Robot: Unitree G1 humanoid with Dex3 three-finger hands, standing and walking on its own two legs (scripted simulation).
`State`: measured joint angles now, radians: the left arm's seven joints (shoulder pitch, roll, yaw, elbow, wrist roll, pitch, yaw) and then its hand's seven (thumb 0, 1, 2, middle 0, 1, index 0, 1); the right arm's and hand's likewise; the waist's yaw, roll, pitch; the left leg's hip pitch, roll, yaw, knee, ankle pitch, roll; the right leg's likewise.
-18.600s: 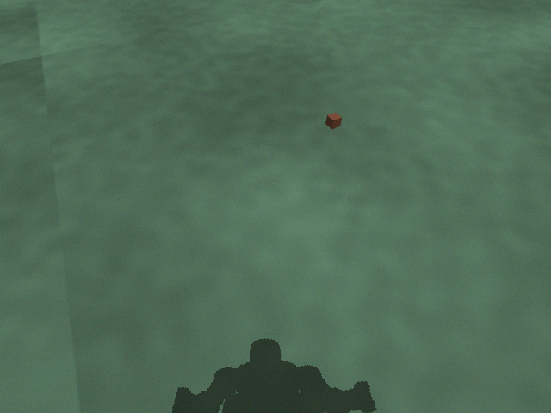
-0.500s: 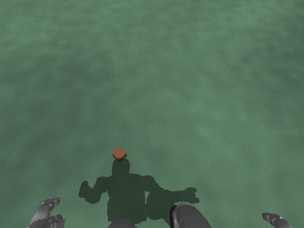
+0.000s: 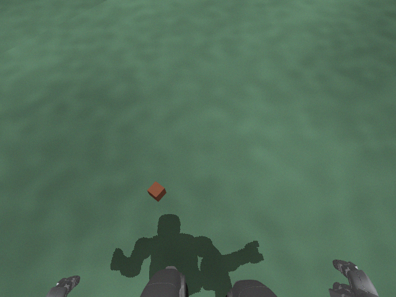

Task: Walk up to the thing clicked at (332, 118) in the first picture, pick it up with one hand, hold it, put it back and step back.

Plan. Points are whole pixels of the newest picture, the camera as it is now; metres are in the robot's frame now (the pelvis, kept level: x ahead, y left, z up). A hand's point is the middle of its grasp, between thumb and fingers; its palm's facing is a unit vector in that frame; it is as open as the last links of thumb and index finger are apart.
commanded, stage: walk up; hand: left
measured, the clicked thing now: (156, 191) +0.60 +0.24 -0.72
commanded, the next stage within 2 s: stand in 1.84 s
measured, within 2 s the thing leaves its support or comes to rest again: neither
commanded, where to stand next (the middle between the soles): +0.23 +0.00 m, yaw +1 degrees
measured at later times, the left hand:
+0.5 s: hand out of the picture -0.04 +0.25 -0.15, palm faces +0.07 -0.95 -0.32, open 7.4 cm
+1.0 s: hand out of the picture -0.14 +0.25 -0.14, palm faces +0.09 -0.91 -0.40, open 7.4 cm
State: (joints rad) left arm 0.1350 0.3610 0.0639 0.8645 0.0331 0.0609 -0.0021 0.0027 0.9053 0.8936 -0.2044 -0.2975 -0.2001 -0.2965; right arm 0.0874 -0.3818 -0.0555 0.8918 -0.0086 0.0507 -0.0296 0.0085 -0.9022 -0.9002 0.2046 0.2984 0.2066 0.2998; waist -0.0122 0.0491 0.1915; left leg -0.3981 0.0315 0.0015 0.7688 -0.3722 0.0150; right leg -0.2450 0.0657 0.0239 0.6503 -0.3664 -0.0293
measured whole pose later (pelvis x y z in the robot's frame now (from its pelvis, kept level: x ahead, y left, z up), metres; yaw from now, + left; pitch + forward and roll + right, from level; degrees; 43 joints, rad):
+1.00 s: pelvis -0.19 -0.03 +0.01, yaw +3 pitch -3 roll +2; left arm 0.22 0.39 0.07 0.95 0.02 0.00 0.00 0.00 0.90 0.89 -0.21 -0.30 -0.20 -0.30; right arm 0.27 -0.35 -0.06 0.99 -0.04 0.00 0.02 0.01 -0.91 -0.90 0.20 0.30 0.20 0.30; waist 0.02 -0.03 0.08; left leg -0.24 -0.04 -0.03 0.57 -0.28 0.00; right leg -0.25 -0.07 0.05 0.72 -0.42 0.01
